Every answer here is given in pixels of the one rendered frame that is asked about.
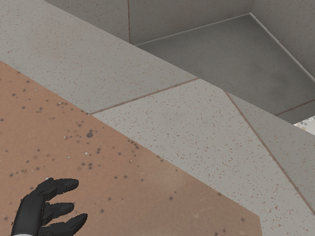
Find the robot left hand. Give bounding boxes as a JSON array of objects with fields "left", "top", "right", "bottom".
[{"left": 11, "top": 177, "right": 88, "bottom": 236}]

